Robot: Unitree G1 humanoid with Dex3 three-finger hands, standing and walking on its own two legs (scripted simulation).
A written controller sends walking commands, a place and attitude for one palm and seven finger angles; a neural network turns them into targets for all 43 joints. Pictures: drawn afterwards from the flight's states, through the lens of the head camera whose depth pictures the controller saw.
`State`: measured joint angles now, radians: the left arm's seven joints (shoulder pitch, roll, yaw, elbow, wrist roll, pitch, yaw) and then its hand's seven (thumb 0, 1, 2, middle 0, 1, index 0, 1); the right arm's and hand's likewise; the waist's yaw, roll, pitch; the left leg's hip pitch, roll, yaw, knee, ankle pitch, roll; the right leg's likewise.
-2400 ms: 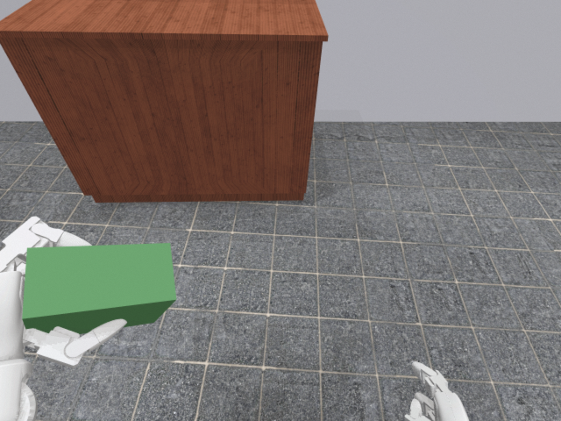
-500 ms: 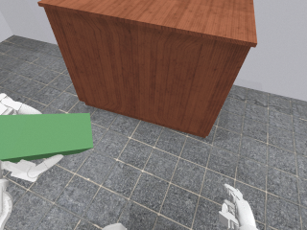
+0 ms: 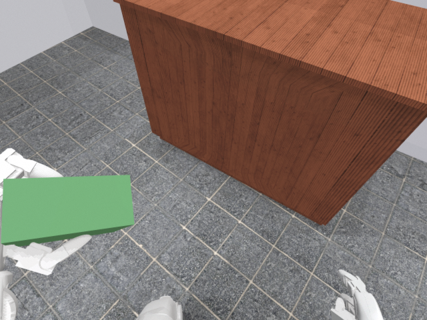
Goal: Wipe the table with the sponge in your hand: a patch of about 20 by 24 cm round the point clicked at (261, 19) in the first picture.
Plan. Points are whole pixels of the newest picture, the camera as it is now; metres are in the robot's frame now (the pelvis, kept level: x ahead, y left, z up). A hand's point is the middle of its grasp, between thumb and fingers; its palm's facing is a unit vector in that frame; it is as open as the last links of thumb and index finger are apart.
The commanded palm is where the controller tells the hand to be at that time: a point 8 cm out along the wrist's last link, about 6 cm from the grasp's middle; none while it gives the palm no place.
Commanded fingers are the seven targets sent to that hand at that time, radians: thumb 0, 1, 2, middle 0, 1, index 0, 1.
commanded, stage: walk to a spot facing it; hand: left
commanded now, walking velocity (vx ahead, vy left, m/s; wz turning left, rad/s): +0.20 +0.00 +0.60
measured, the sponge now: (88, 209) +0.23 +0.19 +0.15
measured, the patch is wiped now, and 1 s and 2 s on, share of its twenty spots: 0.00 0.00 0.00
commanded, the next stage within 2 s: none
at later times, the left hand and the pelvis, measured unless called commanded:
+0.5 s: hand (45, 224) +0.20 +0.22 +0.17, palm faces +0.65 -0.63 -0.42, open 10.5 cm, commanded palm +0.14 +0.25 +0.18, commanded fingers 0.00 0.10 1.30 -1.20 -1.60 -1.20 -1.60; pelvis +0.07 -0.07 +0.00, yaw +17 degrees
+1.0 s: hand out of the picture +0.09 +0.21 +0.19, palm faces +0.75 -0.48 -0.45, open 10.5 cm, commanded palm +0.02 +0.22 +0.18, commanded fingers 0.00 0.10 1.30 -1.20 -1.60 -1.20 -1.60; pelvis +0.05 -0.10 +0.00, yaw +34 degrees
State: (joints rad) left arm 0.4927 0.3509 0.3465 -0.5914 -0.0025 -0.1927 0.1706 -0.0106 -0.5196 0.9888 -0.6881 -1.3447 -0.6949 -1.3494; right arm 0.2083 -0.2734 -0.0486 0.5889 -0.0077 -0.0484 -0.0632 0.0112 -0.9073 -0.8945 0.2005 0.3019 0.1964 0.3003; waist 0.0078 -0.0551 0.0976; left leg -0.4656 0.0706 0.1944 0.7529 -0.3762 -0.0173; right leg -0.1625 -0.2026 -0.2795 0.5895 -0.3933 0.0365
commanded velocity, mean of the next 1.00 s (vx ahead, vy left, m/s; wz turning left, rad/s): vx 0.06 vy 0.00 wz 0.60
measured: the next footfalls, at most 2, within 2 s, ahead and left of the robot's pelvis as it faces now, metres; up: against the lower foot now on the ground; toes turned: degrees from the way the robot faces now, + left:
left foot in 0.04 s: +0.13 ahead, +0.12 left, +0.00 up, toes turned +11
right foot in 0.38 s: +0.16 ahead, -0.16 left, +0.00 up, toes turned +5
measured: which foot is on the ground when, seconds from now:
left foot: up 0.00-0.02, down 0.04-0.38, up 0.40-0.74, down 0.76-1.00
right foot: down 0.00-0.04, up 0.06-0.36, down 0.38-0.76, up 0.78-1.00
